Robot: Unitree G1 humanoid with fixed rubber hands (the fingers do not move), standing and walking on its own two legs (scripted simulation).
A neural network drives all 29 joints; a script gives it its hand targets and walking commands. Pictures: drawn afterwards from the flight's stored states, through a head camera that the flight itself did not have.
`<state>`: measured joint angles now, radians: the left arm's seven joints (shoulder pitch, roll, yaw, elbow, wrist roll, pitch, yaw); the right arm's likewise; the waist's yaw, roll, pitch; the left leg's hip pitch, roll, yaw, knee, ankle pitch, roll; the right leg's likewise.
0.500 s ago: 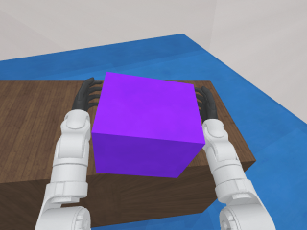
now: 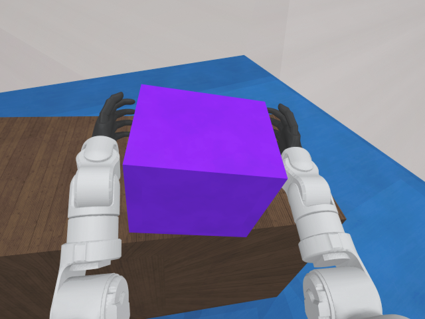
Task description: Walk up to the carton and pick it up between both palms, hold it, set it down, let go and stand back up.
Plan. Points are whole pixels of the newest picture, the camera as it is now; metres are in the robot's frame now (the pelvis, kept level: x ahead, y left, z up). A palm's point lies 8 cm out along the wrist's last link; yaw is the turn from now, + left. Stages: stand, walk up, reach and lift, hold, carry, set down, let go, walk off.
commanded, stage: reach and lift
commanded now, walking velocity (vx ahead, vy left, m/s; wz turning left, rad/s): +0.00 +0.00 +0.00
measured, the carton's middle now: (197, 166) +0.36 +0.00 +0.12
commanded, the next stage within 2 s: hold in 0.76 s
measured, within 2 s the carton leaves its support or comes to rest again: neither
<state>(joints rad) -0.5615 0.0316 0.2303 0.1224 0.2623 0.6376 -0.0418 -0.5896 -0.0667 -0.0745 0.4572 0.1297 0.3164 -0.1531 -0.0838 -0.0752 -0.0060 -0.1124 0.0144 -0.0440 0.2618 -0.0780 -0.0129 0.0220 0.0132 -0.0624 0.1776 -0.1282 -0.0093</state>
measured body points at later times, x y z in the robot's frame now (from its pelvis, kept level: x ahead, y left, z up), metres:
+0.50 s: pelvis +0.00 +0.00 +0.00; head -0.03 +0.04 +0.45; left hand +0.38 +0.17 +0.19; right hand +0.37 -0.16 +0.18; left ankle +0.05 +0.12 -0.75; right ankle -0.01 -0.11 -0.75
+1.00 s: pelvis +0.00 +0.00 +0.00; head -0.05 +0.04 +0.45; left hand +0.37 +0.18 +0.20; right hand +0.37 -0.16 +0.20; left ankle +0.05 +0.12 -0.75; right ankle -0.01 -0.11 -0.75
